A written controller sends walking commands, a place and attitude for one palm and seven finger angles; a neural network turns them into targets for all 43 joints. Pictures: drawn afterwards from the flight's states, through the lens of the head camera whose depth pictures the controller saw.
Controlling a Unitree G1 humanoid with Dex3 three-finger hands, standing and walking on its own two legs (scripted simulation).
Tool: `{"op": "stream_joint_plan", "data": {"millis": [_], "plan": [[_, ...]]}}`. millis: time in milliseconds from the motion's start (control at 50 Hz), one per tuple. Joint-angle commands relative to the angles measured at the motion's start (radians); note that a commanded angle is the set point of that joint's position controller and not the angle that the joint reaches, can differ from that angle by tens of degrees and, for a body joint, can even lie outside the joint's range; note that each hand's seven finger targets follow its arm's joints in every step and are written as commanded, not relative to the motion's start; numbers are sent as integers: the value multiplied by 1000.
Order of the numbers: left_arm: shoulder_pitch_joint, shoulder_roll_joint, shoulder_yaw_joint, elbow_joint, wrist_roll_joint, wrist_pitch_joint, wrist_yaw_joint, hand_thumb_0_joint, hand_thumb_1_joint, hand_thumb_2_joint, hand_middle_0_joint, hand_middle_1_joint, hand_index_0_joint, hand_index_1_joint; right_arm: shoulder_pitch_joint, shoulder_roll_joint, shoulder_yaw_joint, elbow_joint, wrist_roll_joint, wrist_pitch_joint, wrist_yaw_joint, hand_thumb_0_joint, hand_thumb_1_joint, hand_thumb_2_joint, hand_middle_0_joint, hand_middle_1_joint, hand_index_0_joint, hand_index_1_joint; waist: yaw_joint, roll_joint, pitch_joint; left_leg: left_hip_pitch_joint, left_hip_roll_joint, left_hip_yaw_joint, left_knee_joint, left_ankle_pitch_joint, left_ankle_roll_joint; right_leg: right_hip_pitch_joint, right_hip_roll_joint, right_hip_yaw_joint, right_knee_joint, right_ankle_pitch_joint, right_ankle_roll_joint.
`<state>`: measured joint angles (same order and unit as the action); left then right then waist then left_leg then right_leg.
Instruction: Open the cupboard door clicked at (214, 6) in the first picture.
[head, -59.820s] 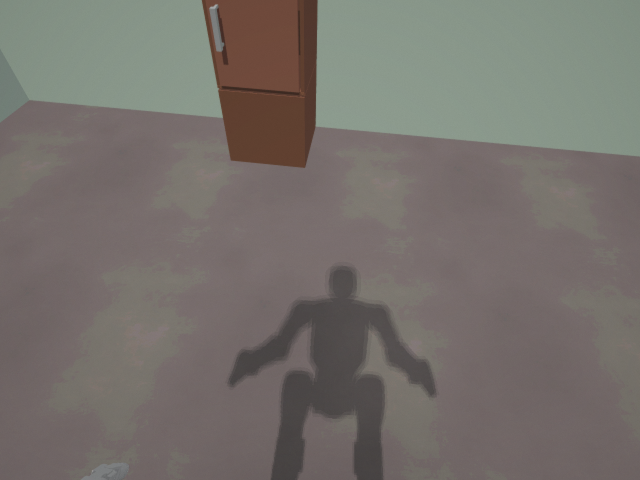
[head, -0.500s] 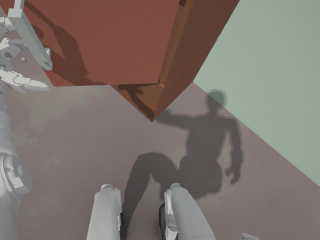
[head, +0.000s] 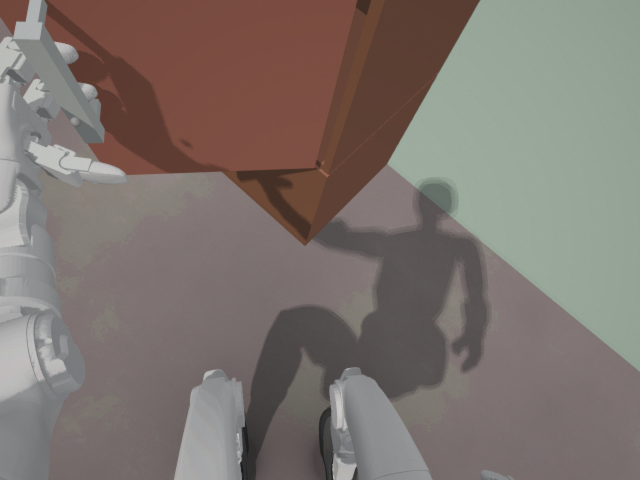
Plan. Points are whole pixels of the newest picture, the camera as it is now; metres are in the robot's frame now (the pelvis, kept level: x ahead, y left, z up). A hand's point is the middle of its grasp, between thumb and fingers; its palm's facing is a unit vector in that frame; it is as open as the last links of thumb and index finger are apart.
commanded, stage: slide the fingers in behind the handle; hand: left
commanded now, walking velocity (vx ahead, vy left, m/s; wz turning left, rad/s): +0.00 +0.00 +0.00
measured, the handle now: (69, 78) +0.56 +0.26 +0.05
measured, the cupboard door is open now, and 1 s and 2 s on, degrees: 49 49 70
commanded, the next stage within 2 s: close the thumb around the handle in 0.52 s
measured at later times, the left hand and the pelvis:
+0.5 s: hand (85, 121) +0.51 +0.24 +0.05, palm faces +0.08 -1.00 -0.01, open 14.0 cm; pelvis +0.00 +0.00 +0.00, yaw +0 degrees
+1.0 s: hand (90, 122) +0.51 +0.23 +0.05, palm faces +0.08 -1.00 -0.01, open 9.9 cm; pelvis +0.00 +0.00 +0.00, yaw +0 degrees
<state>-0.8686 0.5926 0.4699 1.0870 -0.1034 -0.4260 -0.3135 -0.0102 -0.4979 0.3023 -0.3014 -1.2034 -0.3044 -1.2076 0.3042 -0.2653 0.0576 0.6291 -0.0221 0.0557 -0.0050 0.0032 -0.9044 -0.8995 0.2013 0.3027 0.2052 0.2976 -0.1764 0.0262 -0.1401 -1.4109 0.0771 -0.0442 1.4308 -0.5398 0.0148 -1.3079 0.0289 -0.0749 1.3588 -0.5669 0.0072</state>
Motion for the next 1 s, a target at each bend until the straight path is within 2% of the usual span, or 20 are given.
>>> {"op": "stream_joint_plan", "data": {"millis": [0, 40, 80, 100, 120, 160, 220, 260, 300, 360, 380, 460, 600, 620, 660, 780, 840, 900, 940, 980], "plan": [[-402, 221, -8, -190, -18, -64, 5, 0, -500, 300, -300, -1200, -300, -1200, 174, -204, -78, -39, 6, -7, -15, 0, -900, -900, 200, 300, 200, 300, -12, 189, -536, 573, -25, -55, -166, 323, 14, 130, 24, 17, -180, 234, -33], [-414, 210, -15, -174, -17, -60, 16, 0, -500, 300, -300, -1200, -300, -1200, 174, -203, -78, -37, 5, -10, -15, 0, -900, -900, 200, 300, 200, 300, -18, 175, -516, 548, -26, -53, -167, 280, 16, 124, 24, 20, -186, 209, -32], [-436, 254, 16, -197, -12, -75, 29, 0, -500, 300, -300, -1200, -300, -1200, 177, -205, -77, -36, 2, -12, -18, 0, -900, -900, 200, 300, 200, 300, -9, 186, -547, 559, -26, -55, -163, 312, 16, 141, 23, 21, -175, 229, -34], [-429, 225, -5, -209, -8, -81, 32, 0, -500, 300, -300, -1200, -300, -1200, 175, -200, -79, -40, 1, -13, -15, 0, -900, -900, 200, 300, 200, 300, -5, 220, -566, 592, -27, -55, -166, 333, 11, 126, 23, 19, -172, 236, -37], [-408, 213, -4, -184, -8, -80, 36, 0, -500, 300, -300, -1200, -300, -1200, 175, -197, -79, -37, 0, -13, -11, 0, -900, -900, 200, 300, 200, 300, -5, 207, -553, 584, -27, -53, -164, 329, 11, 125, 23, 18, -175, 233, -36], [-404, 260, 28, -160, -3, -85, 43, 0, -500, 300, -300, -1200, -300, -1200, 179, -201, -74, -37, -1, -11, -11, 0, -900, -900, 200, 300, 200, 300, -7, 171, -529, 540, -27, -50, -155, 322, 16, 143, 26, 22, -170, 236, -35], [-405, 265, 25, -185, 4, -91, 38, 0, -500, 300, -300, -1200, -300, -1200, 176, -202, -77, -44, 0, -6, -10, 0, -900, -900, 200, 300, 200, 300, 0, 196, -565, 559, -27, -47, -157, 339, 14, 160, 24, 24, -169, 250, -35], [-398, 226, 3, -186, -5, -90, 29, 0, -500, 300, -300, -1200, -300, -1200, 175, -198, -79, -45, 1, -6, -8, 0, -900, -900, 200, 300, 200, 300, -7, 201, -563, 581, -27, -50, -155, 353, 14, 138, 25, 22, -167, 256, -36], [-395, 249, 20, -190, -11, -85, 26, 0, -500, 300, -300, -1200, -300, -1200, 174, -202, -79, -46, 3, -3, -11, 0, -900, -900, 200, 300, 200, 300, -1, 186, -572, 563, -26, -46, -156, 343, 15, 163, 24, 26, -172, 257, -33], [-390, 224, 6, -203, -17, -87, 21, 0, -500, 300, -300, -1200, -300, -1200, 176, -199, -81, -44, 3, -5, -8, 0, -900, -900, 200, 300, 200, 300, 0, 205, -572, 591, -27, -51, -160, 361, 14, 150, 25, 22, -170, 264, -36], [-381, 254, 30, -211, -15, -88, 25, 0, -500, 300, -300, -1200, -300, -1200, 175, -205, -82, -44, 2, -2, -10, 0, -900, -900, 200, 300, 200, 300, 10, 198, -584, 601, -24, -56, -165, 367, 10, 155, 23, 18, -168, 264, -36], [-385, 174, -25, -195, -18, -86, 31, 0, -500, 300, -300, -1200, -300, -1200, 177, -198, -84, -39, 3, -4, -6, 0, -900, -900, 200, 300, 200, 300, -6, 198, -543, 616, -27, -63, -176, 345, 8, 115, 23, 13, -177, 241, -37], [-412, 201, -8, -175, -3, -100, 59, 0, -500, 300, -300, -1200, -300, -1200, 173, -200, -83, -36, -2, -3, -10, 0, -900, -900, 200, 300, 200, 300, -9, 180, -540, 587, -29, -58, -174, 316, 9, 121, 21, 18, -178, 224, -34], [-401, 216, 5, -154, -3, -97, 61, 0, -444, 324, -304, -1206, -304, -1206, 172, -200, -79, -37, -2, -4, -10, 0, -900, -900, 200, 300, 200, 300, -11, 150, -521, 550, -30, -50, -170, 300, 14, 145, 23, 22, -184, 222, -32], [-397, 242, 19, -169, 0, -104, 56, 0, -332, 372, -312, -1218, -312, -1218, 173, -199, -76, -44, -1, -4, -10, 0, -900, -900, 200, 300, 200, 300, 0, 167, -539, 544, -31, -44, -164, 320, 16, 166, 24, 28, -175, 242, -35], [-387, 205, -7, -186, -12, -102, 37, 0, 4, 516, -336, -1254, -336, -1254, 167, -197, -80, -48, 3, -2, -6, 0, -900, -900, 200, 300, 200, 300, 1, 192, -563, 574, -30, -45, -164, 342, 12, 161, 24, 24, -174, 255, -34], [-383, 234, 13, -188, -14, -94, 34, 0, 172, 588, -348, -1272, -348, -1272, 168, -200, -80, -45, 6, -1, -11, 0, -900, -900, 200, 300, 200, 300, 1, 165, -562, 544, -30, -39, -160, 331, 17, 187, 24, 30, -178, 261, -31], [-387, 192, -17, -198, -16, -96, 33, 0, 340, 660, -360, -1290, -360, -1290, 168, -197, -83, -41, 5, -2, -10, 0, -900, -900, 200, 300, 200, 300, -3, 189, -558, 577, -29, -45, -165, 333, 13, 153, 23, 25, -180, 251, -32], [-391, 216, -1, -176, -16, -90, 37, 0, 452, 708, -368, -1302, -368, -1302, 169, -201, -81, -37, 6, -2, -13, 0, -900, -900, 200, 300, 200, 300, -9, 158, -526, 546, -29, -44, -168, 305, 15, 161, 24, 26, -185, 237, -31], [-411, 224, 4, -203, -16, -100, 38, 0, 564, 756, -376, -1314, -376, -1314, 170, -199, -82, -39, 4, -6, -15, 0, -900, -900, 200, 300, 200, 300, -3, 185, -571, 563, -32, -40, -161, 331, 16, 173, 23, 31, -180, 256, -32]]}}
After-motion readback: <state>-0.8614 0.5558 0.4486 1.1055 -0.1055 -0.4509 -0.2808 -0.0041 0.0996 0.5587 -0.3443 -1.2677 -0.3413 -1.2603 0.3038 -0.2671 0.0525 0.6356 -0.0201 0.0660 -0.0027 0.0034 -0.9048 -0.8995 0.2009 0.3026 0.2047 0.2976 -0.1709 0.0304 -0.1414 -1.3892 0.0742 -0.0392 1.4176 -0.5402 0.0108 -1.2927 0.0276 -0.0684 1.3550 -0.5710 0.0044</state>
